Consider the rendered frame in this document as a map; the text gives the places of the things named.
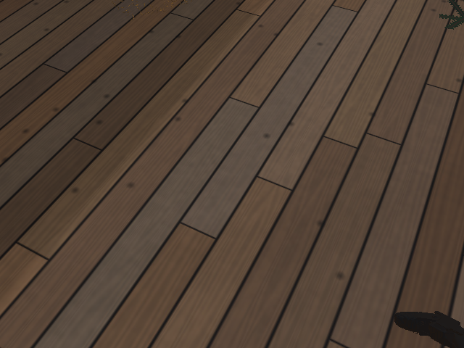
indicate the robot right hand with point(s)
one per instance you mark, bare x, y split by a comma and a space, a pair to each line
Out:
440, 327

